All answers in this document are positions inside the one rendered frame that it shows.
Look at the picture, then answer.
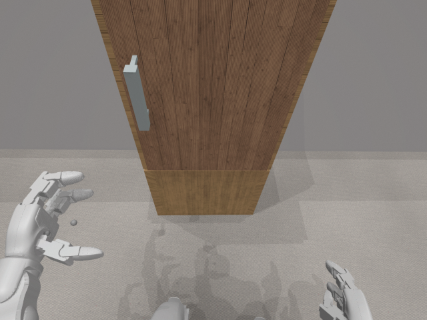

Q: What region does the handle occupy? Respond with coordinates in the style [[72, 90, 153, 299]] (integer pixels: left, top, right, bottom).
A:
[[123, 55, 150, 131]]

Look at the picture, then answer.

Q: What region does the left robot hand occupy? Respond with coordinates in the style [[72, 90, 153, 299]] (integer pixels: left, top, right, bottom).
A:
[[5, 171, 104, 266]]

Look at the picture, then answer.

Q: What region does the left robot forearm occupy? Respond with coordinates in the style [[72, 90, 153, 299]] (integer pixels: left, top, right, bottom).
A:
[[0, 256, 43, 320]]

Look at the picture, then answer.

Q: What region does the right robot hand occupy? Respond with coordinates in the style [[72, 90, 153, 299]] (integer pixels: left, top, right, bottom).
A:
[[320, 260, 373, 320]]

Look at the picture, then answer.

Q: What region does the left robot thigh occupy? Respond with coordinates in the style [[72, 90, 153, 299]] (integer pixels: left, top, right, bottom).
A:
[[150, 301, 189, 320]]

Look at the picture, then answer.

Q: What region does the cupboard door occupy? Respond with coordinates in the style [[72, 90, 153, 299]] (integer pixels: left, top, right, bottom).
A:
[[99, 0, 330, 171]]

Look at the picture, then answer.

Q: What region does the left robot shin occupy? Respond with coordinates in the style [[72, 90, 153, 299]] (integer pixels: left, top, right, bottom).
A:
[[168, 297, 181, 303]]

